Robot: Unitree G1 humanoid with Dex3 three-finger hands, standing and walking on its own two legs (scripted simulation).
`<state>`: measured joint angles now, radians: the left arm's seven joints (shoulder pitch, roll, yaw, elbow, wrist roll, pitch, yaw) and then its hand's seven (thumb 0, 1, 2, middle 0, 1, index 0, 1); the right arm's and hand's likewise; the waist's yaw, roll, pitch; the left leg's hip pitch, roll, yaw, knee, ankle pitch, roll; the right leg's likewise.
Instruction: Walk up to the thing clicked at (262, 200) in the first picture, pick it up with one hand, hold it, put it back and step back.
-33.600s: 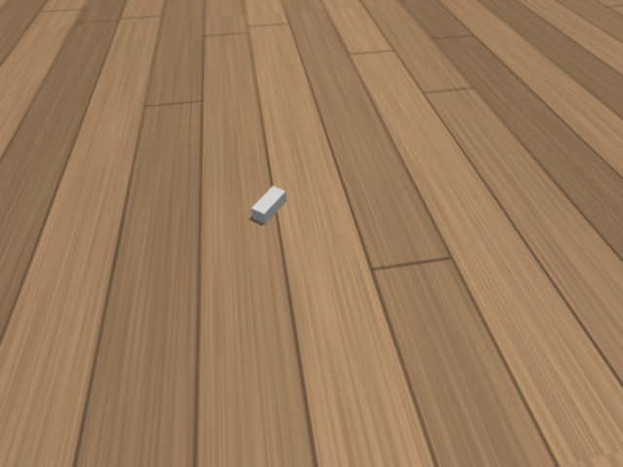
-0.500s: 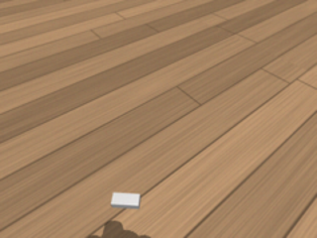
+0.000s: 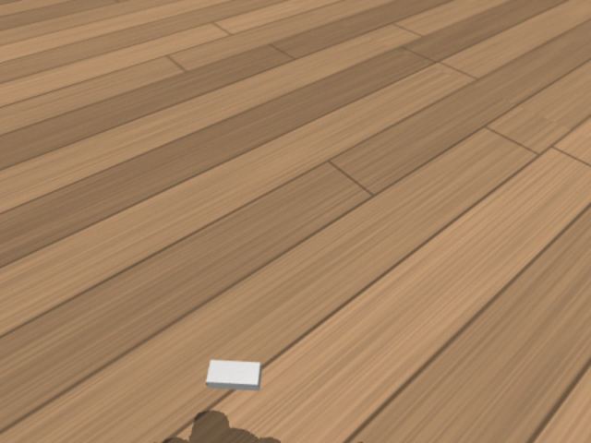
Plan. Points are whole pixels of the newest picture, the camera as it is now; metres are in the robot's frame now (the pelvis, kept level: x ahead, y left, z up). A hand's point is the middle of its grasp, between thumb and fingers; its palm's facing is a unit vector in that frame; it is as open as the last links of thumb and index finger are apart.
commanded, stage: stand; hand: left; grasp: from above
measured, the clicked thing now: (234, 375) +0.44 +0.22 -0.75
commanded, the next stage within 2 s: step back in 0.54 s
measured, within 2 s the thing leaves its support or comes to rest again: neither
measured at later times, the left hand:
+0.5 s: hand out of the picture +0.07 +0.25 -0.16, palm faces +0.01 -0.94 -0.34, open 7.4 cm
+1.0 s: hand out of the picture +0.06 +0.30 -0.18, palm faces -0.04 -0.93 -0.36, open 7.4 cm
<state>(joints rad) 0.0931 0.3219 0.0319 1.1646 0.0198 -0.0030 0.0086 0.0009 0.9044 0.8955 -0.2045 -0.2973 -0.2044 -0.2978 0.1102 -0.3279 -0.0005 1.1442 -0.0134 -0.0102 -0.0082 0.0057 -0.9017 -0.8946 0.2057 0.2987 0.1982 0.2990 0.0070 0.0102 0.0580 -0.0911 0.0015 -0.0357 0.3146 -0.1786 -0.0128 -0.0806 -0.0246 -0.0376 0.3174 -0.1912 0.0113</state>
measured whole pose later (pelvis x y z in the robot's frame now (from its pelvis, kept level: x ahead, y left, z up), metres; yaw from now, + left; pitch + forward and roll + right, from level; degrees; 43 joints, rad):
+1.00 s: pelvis -0.08 +0.04 -0.02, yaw -1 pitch +0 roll -2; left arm 0.02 0.40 0.07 0.91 0.00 0.06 0.03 0.00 0.91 0.90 -0.20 -0.30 -0.20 -0.30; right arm 0.14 -0.35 -0.04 0.95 -0.03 0.04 0.00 0.01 -0.90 -0.89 0.21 0.30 0.20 0.30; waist -0.03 -0.04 0.21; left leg -0.30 -0.02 -0.02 0.59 -0.28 0.05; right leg -0.47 0.11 0.15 1.14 -0.52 -0.02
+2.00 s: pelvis -0.36 +0.03 -0.04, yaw -6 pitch -3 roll +0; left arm 0.21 0.40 0.09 0.87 0.02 0.05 0.00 0.00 0.91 0.90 -0.20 -0.30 -0.20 -0.30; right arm 0.06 -0.39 -0.04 0.79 -0.02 0.04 0.00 0.00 -0.90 -0.89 0.21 0.30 0.20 0.30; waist 0.03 0.00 0.20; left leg -0.45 0.07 0.00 0.64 -0.15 -0.02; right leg -0.21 0.02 0.06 0.68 -0.43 0.01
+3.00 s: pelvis -0.67 +0.01 -0.03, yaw +1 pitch -3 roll +1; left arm 0.21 0.40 0.08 0.92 0.05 0.00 0.00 0.00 0.90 0.90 -0.21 -0.30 -0.21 -0.30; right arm 0.23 -0.40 -0.06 0.97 -0.03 0.04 0.02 0.01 -0.90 -0.89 0.20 0.30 0.20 0.30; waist 0.03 0.02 0.09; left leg -0.23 -0.03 -0.05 0.61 -0.36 -0.01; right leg -0.30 -0.07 0.00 0.69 -0.35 0.01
